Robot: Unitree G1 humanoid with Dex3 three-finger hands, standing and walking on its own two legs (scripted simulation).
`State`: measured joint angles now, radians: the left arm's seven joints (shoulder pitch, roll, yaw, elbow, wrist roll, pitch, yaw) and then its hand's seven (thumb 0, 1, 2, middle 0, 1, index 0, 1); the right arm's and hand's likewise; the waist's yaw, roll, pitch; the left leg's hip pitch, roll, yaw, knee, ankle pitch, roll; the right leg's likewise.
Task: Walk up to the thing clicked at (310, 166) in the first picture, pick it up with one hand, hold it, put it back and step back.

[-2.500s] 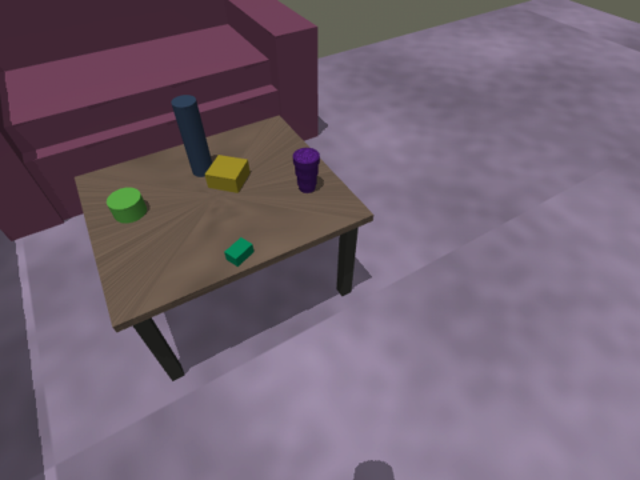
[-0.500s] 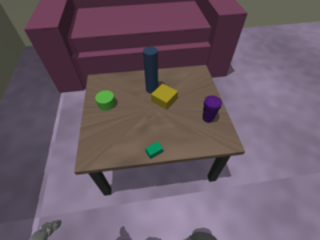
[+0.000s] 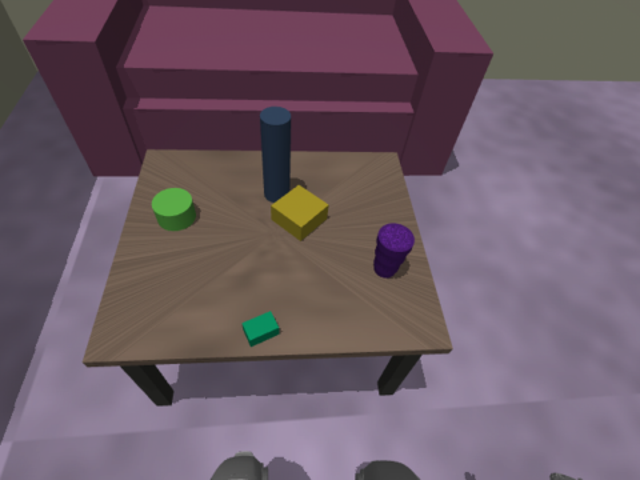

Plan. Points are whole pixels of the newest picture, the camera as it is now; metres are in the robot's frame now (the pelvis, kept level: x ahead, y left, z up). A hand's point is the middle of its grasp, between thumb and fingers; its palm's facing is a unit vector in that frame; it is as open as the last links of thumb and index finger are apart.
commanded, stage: walk up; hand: right
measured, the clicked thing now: (390, 253) +0.61 -0.17 -0.25
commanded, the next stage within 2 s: none
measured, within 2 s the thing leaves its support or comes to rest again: neither
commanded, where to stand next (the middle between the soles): +0.08 +0.01 m, yaw +4 degrees
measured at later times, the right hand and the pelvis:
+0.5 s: hand (516, 475) +0.16 -0.27 -0.15, palm faces -0.18 +0.92 -0.36, open 7.4 cm; pelvis +0.00 -0.03 +0.00, yaw +6 degrees
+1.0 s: hand out of the picture +0.09 -0.25 -0.13, palm faces -0.12 +0.92 -0.38, open 7.4 cm; pelvis -0.01 +0.01 +0.01, yaw +6 degrees
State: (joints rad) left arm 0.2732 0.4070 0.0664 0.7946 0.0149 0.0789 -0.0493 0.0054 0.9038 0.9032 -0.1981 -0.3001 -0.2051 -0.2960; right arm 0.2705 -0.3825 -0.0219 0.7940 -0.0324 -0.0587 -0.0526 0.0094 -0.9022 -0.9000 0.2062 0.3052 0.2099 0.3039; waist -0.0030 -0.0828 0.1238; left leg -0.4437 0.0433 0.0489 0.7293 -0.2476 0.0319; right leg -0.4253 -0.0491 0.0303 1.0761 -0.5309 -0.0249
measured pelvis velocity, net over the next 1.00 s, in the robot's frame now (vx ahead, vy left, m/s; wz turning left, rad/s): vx -0.01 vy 0.01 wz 0.11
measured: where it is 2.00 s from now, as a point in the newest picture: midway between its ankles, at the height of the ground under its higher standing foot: outside the picture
